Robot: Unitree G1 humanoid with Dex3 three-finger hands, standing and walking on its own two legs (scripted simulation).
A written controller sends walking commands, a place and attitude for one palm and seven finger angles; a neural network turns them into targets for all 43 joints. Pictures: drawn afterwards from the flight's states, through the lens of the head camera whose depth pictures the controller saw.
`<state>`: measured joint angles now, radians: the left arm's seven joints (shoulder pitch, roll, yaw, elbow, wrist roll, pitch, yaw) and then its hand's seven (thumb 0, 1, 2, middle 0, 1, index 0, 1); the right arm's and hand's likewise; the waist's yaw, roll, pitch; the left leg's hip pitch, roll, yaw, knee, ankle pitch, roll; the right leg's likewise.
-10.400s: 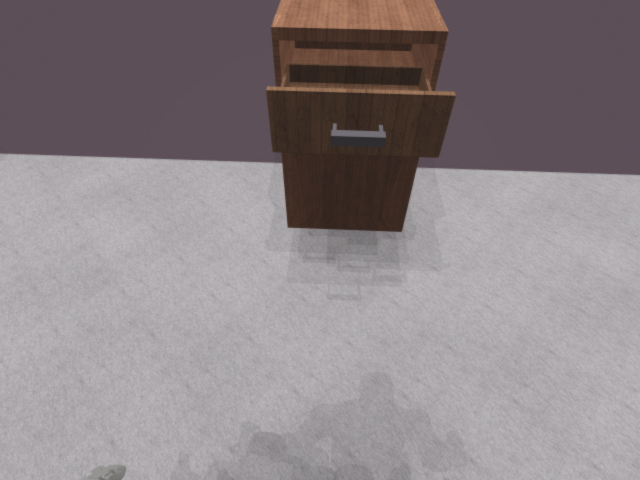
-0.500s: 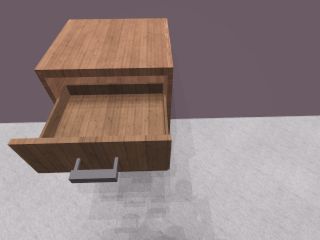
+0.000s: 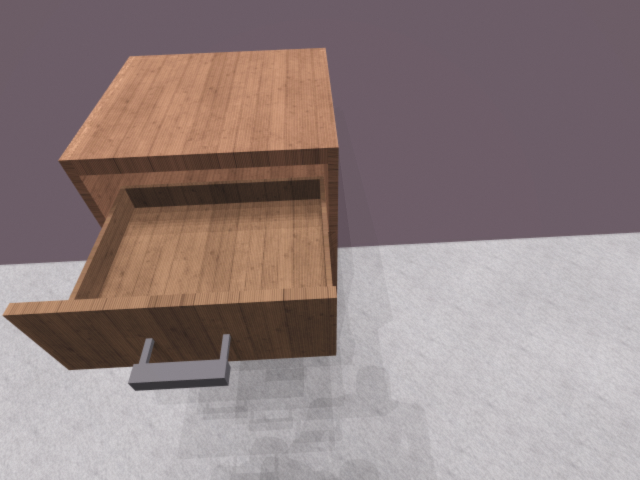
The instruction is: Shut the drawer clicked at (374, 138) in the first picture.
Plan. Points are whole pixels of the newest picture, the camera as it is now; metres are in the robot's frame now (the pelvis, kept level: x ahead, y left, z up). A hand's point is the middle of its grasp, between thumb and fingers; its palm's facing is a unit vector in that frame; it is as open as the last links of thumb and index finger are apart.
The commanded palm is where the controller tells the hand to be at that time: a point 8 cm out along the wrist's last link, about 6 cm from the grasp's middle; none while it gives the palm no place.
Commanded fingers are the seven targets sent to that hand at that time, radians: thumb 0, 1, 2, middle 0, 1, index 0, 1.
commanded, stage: look again from close up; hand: left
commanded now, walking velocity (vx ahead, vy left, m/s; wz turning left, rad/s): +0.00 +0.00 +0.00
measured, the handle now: (184, 359) +0.30 +0.23 -0.07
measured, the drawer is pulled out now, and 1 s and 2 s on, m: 0.30 0.29 0.29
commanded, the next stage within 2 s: raise the hand and make a fist in 0.14 s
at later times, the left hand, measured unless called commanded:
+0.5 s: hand (182, 467) +0.15 +0.18 -0.04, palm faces +0.23 -0.97 -0.02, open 6.9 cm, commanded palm +0.09 +0.22 -0.05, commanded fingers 0.00 0.90 0.90 -0.48 -0.60 -0.48 -0.60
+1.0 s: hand (177, 478) +0.14 +0.18 -0.02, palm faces +0.09 -1.00 -0.02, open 4.2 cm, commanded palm +0.09 +0.22 -0.02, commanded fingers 0.00 0.90 0.90 -0.98 -1.14 -0.98 -1.14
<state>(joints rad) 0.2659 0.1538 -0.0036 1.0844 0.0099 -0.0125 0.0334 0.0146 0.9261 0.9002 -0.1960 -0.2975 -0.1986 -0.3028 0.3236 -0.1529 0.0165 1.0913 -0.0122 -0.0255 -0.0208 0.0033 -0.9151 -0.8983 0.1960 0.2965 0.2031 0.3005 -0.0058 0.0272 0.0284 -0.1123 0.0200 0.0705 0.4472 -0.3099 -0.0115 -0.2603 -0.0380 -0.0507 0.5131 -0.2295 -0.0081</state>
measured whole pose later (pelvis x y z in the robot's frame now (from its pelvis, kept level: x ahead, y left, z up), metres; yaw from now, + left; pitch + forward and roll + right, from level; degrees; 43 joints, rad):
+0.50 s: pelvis -0.02 -0.01 -0.03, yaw +1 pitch +7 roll +1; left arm 0.49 0.12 0.10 0.21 -0.20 -0.43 -0.06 0.01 0.92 0.90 -0.30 -0.41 -0.28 -0.41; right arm 0.22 -0.25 -0.06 0.67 0.00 -0.32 -0.01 0.01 -0.91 -0.90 0.20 0.30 0.20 0.30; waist -0.02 -0.02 -0.09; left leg -0.50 0.02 0.05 0.80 -0.43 -0.02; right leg -0.62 -0.06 -0.06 0.82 -0.33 -0.02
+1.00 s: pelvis -0.04 +0.01 -0.08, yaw +4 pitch +13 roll -2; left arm 0.60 0.16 0.06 -0.23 -0.20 -0.36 -0.17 0.02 0.90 0.90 -0.78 -0.94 -0.79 -0.94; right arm 0.25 -0.16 0.03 0.51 0.02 -0.21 -0.02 0.01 -0.90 -0.90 0.20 0.30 0.21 0.30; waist 0.01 0.03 -0.12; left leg -0.82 0.03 -0.02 1.15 -0.57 0.00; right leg -0.88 -0.07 -0.12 1.08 -0.43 -0.01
